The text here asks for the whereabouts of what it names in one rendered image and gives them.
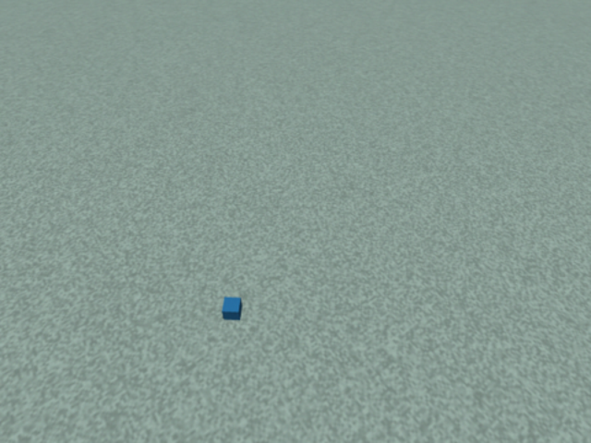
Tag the cube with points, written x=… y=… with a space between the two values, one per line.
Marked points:
x=232 y=307

